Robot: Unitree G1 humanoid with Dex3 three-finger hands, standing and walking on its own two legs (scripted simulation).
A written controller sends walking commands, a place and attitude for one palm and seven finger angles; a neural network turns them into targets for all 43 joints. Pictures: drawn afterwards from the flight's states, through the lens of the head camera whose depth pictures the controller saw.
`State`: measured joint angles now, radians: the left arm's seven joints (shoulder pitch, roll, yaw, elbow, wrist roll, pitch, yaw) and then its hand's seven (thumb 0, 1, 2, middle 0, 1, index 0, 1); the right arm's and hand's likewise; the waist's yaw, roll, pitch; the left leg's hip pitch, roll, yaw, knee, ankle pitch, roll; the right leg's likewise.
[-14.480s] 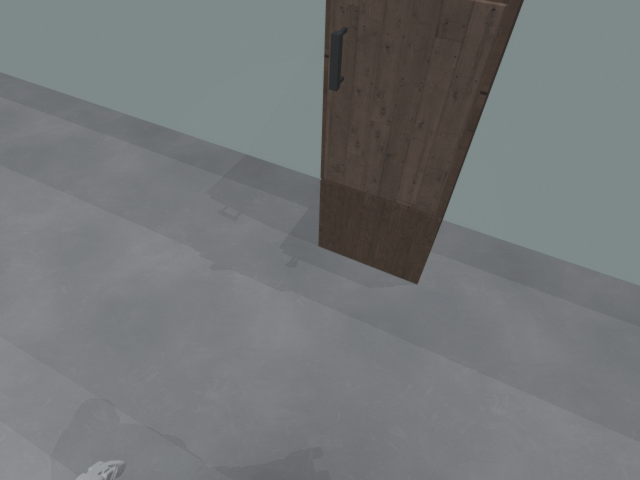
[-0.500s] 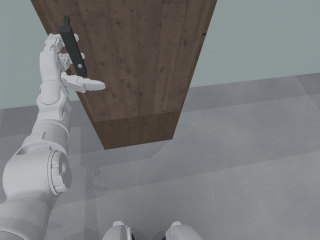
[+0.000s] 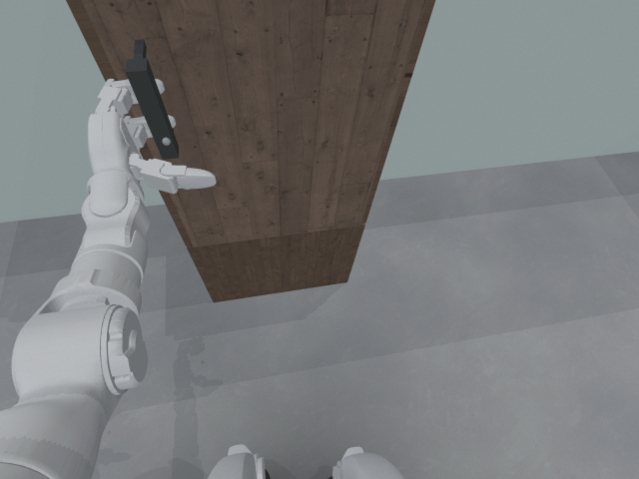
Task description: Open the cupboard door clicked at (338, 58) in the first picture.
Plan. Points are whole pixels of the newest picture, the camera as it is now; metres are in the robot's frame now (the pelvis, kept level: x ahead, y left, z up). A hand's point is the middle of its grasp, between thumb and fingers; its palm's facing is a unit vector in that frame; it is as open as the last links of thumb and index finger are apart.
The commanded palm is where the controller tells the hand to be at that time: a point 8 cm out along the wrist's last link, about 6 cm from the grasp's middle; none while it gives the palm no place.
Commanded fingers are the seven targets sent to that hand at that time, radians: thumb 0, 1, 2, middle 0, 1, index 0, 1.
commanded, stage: slide the fingers in behind the handle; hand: left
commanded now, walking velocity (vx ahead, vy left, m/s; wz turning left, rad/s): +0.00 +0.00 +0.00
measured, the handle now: (156, 103) +0.58 +0.16 +0.10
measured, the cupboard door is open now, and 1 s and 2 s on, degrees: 0 1 40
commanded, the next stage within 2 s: close the thumb around the handle in 0.06 s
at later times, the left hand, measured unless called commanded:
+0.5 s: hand (174, 138) +0.52 +0.14 +0.09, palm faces +0.11 -0.99 +0.00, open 10.7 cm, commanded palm +0.48 +0.18 +0.09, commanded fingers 0.00 0.51 0.73 -0.37 -1.31 -0.37 -1.31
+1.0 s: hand (176, 140) +0.52 +0.13 +0.09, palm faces +0.11 -0.99 +0.00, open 6.0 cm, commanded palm +0.48 +0.18 +0.09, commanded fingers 0.00 0.90 0.90 -0.40 -1.35 -0.40 -1.35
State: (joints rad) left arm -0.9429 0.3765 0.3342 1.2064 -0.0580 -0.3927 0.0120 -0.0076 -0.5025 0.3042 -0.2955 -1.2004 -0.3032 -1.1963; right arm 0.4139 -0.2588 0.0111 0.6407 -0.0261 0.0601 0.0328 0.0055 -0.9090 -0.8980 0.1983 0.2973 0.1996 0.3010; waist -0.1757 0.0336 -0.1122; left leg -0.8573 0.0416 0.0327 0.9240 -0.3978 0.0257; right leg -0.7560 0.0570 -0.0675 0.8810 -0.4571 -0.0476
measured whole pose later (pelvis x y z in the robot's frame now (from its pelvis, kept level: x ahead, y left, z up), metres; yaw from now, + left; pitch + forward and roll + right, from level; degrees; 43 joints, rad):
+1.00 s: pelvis +0.00 +0.00 +0.00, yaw +0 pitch +19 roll -2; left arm -0.91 0.33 0.33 1.17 -0.05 -0.41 0.04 0.01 0.71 0.82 -0.33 -1.32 -0.33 -1.31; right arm 0.41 -0.26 0.00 0.64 -0.03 0.07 0.04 0.01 -0.91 -0.90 0.20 0.30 0.20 0.30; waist -0.17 0.04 -0.12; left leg -0.84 0.04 0.04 0.92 -0.41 0.03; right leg -0.75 0.06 -0.05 0.88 -0.46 -0.04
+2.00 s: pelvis +0.01 -0.04 +0.02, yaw +3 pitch +7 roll +1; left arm -0.07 -0.11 -0.31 0.16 0.03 0.00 0.62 0.03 0.66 0.72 -0.29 -1.30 -0.35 -1.33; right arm 0.18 -0.17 0.01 0.59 -0.06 0.05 0.08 0.01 -0.91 -0.90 0.20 0.30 0.20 0.30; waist -0.03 0.05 -0.11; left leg -0.54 0.02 -0.01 0.80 -0.37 -0.03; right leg -0.45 0.04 -0.10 0.81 -0.47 -0.10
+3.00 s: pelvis -0.01 -0.04 +0.01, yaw +3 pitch +7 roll +1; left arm -0.12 -0.12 -0.27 0.22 0.04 -0.04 0.67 0.00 -0.49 0.31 -0.26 -0.78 -0.28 -0.77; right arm 0.16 -0.18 -0.01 0.62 -0.06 0.02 0.02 0.01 -0.91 -0.90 0.20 0.30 0.20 0.30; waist -0.02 0.05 -0.11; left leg -0.60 -0.02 -0.08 0.83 -0.36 -0.04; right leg -0.52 0.05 -0.09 0.86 -0.47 -0.10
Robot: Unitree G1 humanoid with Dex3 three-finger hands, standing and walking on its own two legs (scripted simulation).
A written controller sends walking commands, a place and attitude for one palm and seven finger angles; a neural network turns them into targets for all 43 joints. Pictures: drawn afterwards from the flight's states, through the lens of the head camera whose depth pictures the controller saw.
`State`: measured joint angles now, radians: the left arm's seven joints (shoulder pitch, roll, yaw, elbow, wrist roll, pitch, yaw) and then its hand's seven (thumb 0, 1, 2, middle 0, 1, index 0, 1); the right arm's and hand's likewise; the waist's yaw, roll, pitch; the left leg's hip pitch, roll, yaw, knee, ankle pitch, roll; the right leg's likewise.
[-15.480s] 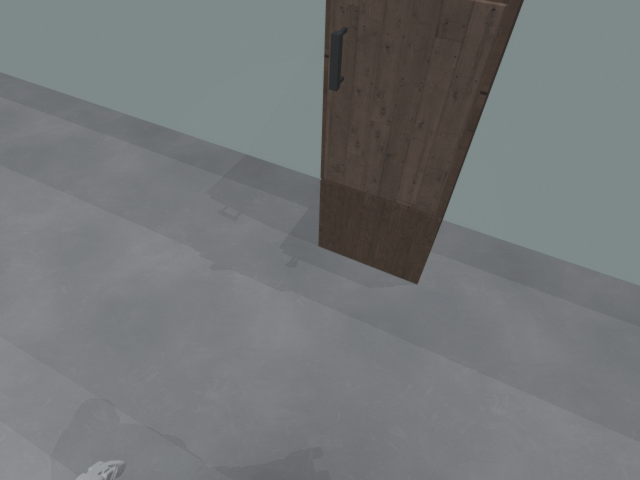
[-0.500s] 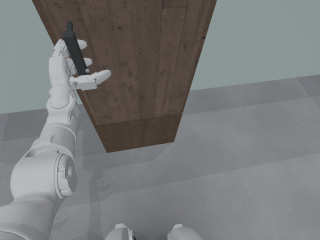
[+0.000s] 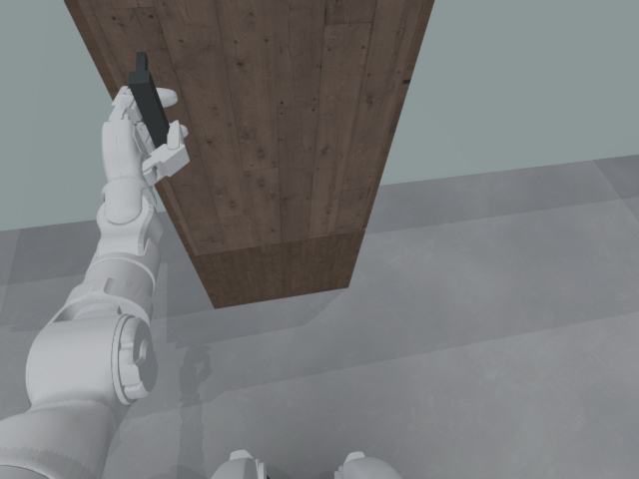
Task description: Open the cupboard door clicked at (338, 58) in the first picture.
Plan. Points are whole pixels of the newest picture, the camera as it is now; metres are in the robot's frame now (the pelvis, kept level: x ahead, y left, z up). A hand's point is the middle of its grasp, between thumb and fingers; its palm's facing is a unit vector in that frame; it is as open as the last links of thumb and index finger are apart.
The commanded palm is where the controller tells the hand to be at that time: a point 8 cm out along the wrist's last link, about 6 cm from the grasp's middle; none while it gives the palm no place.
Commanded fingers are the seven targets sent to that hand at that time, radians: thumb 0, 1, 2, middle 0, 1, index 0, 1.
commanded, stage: pull the door open along its arc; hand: left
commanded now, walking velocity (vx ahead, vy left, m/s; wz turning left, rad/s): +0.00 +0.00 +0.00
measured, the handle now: (157, 114) +0.57 +0.16 +0.10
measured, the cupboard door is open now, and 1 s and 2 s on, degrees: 1 40 39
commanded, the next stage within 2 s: open thumb and fingers to let go in 1.12 s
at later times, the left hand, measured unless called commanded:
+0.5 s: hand (212, 211) +0.41 +0.09 +0.10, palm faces +0.24 -0.97 +0.10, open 6.3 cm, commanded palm +0.35 +0.14 +0.09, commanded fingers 0.00 0.90 0.90 -0.40 -1.35 -0.40 -1.35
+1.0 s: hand (296, 276) +0.32 +0.00 +0.10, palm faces +0.31 -0.95 -0.05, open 6.3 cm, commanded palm +0.24 +0.01 +0.09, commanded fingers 0.00 0.90 0.90 -0.40 -1.35 -0.40 -1.35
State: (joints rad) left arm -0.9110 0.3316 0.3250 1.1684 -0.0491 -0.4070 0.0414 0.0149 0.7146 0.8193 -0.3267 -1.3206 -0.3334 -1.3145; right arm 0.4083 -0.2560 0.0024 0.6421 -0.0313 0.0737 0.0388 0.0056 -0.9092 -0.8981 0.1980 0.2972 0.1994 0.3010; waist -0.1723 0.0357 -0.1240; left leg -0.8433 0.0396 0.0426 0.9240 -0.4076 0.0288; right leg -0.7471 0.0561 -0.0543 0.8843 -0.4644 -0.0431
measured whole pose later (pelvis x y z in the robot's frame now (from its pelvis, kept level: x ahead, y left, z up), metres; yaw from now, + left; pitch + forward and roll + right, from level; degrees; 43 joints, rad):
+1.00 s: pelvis +0.00 -0.04 +0.02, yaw +4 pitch +7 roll +1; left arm -0.07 -0.11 -0.31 0.16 0.03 0.00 0.62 0.03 0.66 0.72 -0.29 -1.30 -0.35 -1.33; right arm 0.18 -0.17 0.01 0.59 -0.06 0.05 0.08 0.01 -0.91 -0.90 0.20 0.30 0.20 0.30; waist -0.03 0.05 -0.11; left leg -0.54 0.02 -0.01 0.80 -0.37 -0.03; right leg -0.45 0.04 -0.10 0.81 -0.47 -0.10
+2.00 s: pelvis -0.01 -0.04 +0.01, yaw +3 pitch +7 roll +1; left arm -0.12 -0.12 -0.27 0.22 0.04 -0.04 0.67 0.00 -0.49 0.31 -0.26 -0.78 -0.28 -0.77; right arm 0.16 -0.18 -0.01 0.62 -0.06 0.02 0.02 0.01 -0.91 -0.90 0.20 0.30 0.20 0.30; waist -0.02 0.05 -0.11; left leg -0.60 -0.02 -0.08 0.83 -0.36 -0.04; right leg -0.52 0.05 -0.09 0.86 -0.47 -0.10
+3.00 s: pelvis -0.01 +0.01 +0.01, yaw +0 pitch +5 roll -1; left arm 0.28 -0.02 -0.35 -0.14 0.05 -0.15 0.30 -0.01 -0.50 0.30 -0.16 -0.31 -0.16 -0.30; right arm 0.21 -0.18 0.03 0.43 -0.01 0.07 0.04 0.01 -0.91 -0.90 0.20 0.30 0.20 0.30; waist 0.00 0.04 -0.09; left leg -0.58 -0.03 -0.02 0.90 -0.41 0.03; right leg -0.49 0.03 -0.03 0.88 -0.48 -0.03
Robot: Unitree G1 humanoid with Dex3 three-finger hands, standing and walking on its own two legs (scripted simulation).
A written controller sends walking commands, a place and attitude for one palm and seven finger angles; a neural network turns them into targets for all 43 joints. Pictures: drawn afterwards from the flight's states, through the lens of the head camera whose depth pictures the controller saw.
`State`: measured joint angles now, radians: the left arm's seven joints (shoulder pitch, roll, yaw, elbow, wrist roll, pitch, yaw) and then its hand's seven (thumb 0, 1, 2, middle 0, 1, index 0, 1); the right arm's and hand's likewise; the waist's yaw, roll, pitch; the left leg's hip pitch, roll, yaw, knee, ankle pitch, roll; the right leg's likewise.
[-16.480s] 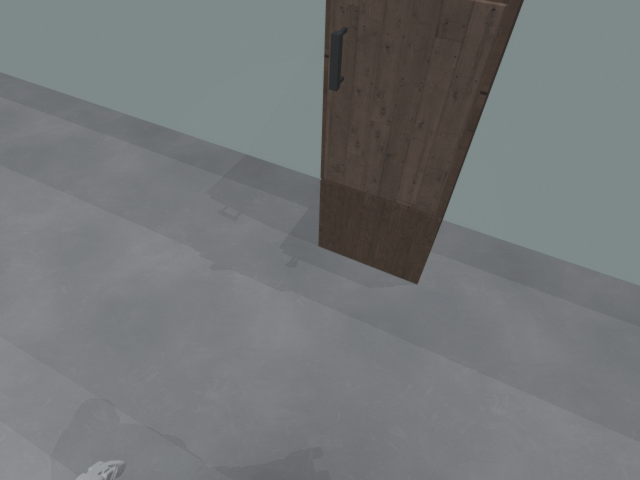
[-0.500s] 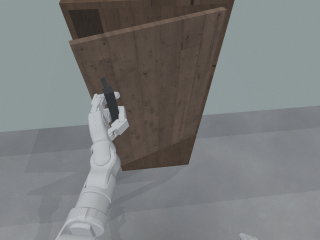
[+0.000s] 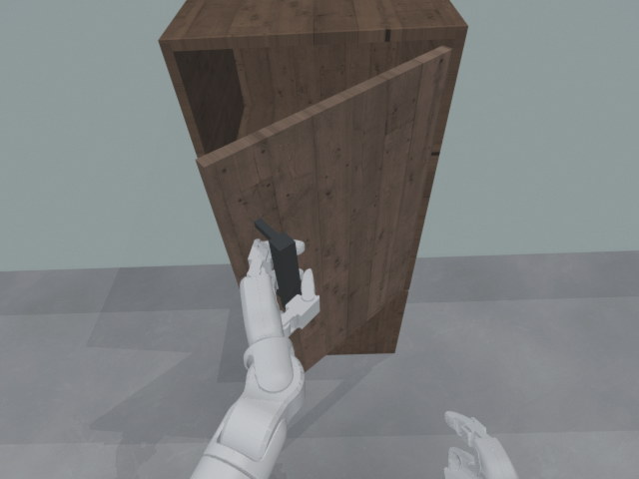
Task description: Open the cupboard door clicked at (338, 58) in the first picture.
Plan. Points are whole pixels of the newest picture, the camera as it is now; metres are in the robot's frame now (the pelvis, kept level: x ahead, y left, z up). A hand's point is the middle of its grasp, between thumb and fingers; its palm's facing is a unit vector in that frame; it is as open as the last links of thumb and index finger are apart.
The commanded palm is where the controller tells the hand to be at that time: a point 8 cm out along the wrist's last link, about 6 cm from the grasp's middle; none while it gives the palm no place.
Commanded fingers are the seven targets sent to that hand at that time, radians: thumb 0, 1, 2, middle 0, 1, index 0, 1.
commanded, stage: pull the door open along its arc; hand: left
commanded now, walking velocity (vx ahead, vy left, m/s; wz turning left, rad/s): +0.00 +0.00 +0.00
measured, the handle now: (278, 268) +0.37 +0.06 +0.08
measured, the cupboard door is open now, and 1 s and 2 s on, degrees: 40 39 41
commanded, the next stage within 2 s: open thumb and fingers to let go in 0.12 s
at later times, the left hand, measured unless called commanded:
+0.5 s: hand (306, 297) +0.32 +0.02 +0.08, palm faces +0.34 -0.94 -0.06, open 7.6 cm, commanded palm +0.27 +0.06 +0.08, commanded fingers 0.00 -0.15 0.45 -0.32 -1.24 -0.32 -1.24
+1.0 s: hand (306, 302) +0.32 +0.02 +0.07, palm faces +0.29 -0.95 -0.06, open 14.9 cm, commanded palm +0.27 +0.06 +0.08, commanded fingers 0.00 -0.50 0.30 -0.15 -0.30 -0.15 -0.30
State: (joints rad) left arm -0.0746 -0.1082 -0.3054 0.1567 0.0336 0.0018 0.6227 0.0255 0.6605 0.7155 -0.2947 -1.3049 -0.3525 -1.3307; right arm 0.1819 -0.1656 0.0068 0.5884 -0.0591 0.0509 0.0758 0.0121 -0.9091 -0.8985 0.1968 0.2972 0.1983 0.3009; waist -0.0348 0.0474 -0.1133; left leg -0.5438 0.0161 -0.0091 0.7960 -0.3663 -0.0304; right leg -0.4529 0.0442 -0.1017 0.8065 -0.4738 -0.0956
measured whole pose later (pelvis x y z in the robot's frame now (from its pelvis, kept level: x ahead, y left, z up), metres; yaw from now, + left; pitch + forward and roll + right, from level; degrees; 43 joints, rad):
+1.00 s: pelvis -0.01 +0.00 -0.01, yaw -1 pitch +7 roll +1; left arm -0.12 -0.12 -0.27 0.22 0.04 -0.04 0.67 0.00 -0.49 0.31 -0.26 -0.78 -0.28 -0.77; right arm 0.16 -0.18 -0.01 0.62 -0.06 0.02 0.02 0.01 -0.91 -0.90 0.20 0.30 0.20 0.30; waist -0.02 0.05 -0.11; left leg -0.60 -0.02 -0.08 0.83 -0.36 -0.04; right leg -0.52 0.05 -0.09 0.86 -0.47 -0.10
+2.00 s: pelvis -0.01 +0.05 -0.01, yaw -4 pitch +5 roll -1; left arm 0.28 -0.02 -0.35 -0.14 0.05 -0.15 0.30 -0.01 -0.50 0.30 -0.16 -0.31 -0.16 -0.30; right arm 0.21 -0.18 0.03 0.43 -0.01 0.07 0.04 0.01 -0.91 -0.90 0.20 0.30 0.20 0.30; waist 0.00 0.04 -0.09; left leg -0.58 -0.03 -0.02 0.90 -0.41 0.03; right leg -0.49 0.03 -0.03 0.88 -0.48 -0.03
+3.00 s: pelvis +0.00 +0.04 +0.00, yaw -3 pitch +4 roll -1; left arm 0.56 0.21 0.00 -0.47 -0.14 -0.09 0.01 -0.01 -0.44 0.33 -0.15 -0.30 -0.16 -0.30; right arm 0.27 -0.23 0.04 0.46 0.02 -0.09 -0.06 0.02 -0.91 -0.90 0.20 0.30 0.20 0.30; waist 0.03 0.06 -0.11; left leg -0.49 -0.02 -0.04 0.82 -0.40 0.01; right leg -0.39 0.05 -0.05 0.79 -0.46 -0.05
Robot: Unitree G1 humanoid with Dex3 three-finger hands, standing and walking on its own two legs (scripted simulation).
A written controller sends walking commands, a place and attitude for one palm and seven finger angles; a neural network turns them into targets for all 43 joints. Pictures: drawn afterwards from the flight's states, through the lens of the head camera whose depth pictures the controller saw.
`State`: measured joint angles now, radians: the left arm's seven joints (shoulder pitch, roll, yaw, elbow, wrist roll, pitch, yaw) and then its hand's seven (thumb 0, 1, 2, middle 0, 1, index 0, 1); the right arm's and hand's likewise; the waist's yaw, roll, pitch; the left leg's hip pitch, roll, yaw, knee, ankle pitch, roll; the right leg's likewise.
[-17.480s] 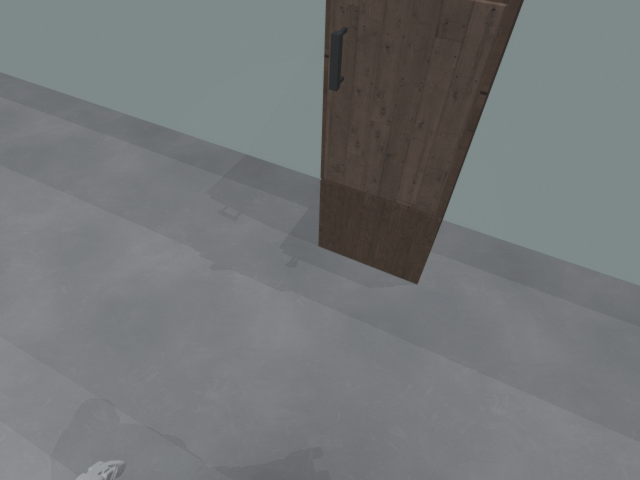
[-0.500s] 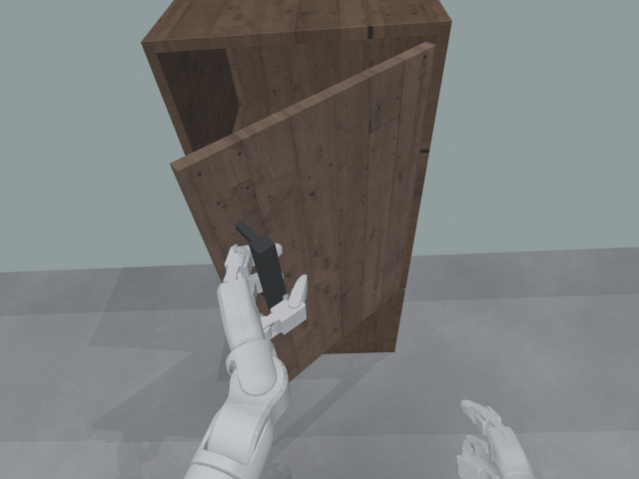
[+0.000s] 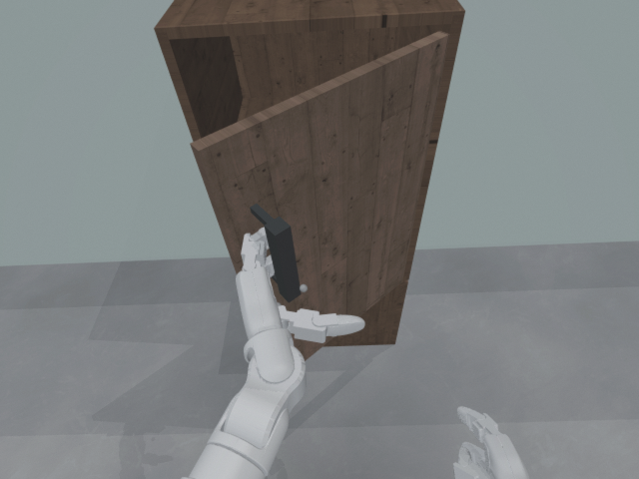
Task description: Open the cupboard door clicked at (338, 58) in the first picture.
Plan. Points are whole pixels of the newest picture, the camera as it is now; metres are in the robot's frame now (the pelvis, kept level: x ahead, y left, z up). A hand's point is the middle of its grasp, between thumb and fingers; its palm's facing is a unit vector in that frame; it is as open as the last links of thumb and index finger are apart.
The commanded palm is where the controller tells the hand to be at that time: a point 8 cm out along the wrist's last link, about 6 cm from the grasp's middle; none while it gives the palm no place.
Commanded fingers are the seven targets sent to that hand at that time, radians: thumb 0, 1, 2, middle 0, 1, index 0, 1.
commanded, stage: open thumb and fingers to let go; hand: left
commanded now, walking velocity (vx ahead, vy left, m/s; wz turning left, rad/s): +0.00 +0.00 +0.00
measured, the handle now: (275, 254) +0.38 +0.07 +0.09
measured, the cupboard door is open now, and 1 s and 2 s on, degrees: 39 41 41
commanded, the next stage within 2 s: slide the hand sideways off the handle in 0.04 s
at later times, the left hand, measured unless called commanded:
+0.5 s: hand (302, 313) +0.29 +0.03 +0.09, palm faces -0.06 -1.00 +0.03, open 16.3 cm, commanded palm +0.27 +0.09 +0.08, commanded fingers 0.00 -0.50 0.30 -0.15 -0.30 -0.15 -0.30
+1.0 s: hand (252, 346) +0.25 +0.08 +0.09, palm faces -0.01 -1.00 +0.04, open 16.3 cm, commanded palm +0.22 +0.13 +0.08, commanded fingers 0.00 -0.50 0.30 -0.15 -0.30 -0.15 -0.30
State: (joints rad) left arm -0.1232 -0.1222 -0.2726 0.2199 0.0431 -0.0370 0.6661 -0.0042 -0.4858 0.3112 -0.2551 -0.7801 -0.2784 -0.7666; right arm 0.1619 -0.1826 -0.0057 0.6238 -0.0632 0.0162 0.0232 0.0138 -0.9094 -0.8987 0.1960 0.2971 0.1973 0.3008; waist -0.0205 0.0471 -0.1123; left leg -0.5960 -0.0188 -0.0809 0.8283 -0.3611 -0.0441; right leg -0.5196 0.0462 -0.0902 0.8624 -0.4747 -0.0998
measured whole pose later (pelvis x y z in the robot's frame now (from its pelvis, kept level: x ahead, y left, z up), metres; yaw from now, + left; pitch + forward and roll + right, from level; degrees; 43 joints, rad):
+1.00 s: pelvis +0.01 +0.05 +0.00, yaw -3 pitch +5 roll -1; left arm 0.28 -0.02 -0.35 -0.14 0.05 -0.15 0.30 -0.01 -0.50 0.30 -0.16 -0.31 -0.16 -0.30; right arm 0.21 -0.18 0.03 0.43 -0.01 0.07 0.04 0.01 -0.91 -0.90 0.20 0.30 0.20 0.30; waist 0.00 0.04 -0.09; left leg -0.58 -0.03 -0.02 0.90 -0.41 0.03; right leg -0.49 0.03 -0.03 0.88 -0.48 -0.03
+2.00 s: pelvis +0.02 +0.04 +0.01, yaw -2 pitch +4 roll -1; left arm 0.56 0.21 0.00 -0.47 -0.14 -0.09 0.01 -0.01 -0.44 0.33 -0.15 -0.30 -0.16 -0.30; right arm 0.27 -0.23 0.04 0.46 0.02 -0.09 -0.06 0.02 -0.91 -0.90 0.20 0.30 0.20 0.30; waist 0.03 0.06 -0.11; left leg -0.49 -0.02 -0.04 0.82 -0.40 0.01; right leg -0.39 0.05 -0.05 0.79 -0.46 -0.05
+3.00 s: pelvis +0.03 +0.06 +0.05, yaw -4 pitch -3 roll -1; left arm 0.49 0.35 0.32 -0.42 -0.07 -0.07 0.11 0.02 0.88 0.90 -0.20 -0.30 -0.21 -0.30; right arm 0.20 -0.22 0.02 0.63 0.00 -0.08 -0.08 0.01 -0.91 -0.90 0.20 0.30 0.20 0.30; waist 0.06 0.04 0.01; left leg -0.14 -0.03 0.00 0.43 -0.24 0.04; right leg -0.04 0.03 0.00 0.37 -0.27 -0.01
